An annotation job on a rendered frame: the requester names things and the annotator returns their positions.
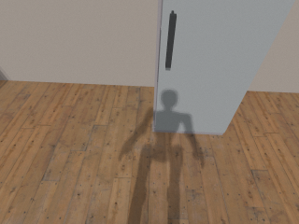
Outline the fridge door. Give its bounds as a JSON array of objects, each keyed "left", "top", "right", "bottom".
[{"left": 155, "top": 0, "right": 295, "bottom": 133}]

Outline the handle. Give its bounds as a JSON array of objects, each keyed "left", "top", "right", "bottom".
[{"left": 165, "top": 10, "right": 177, "bottom": 68}]

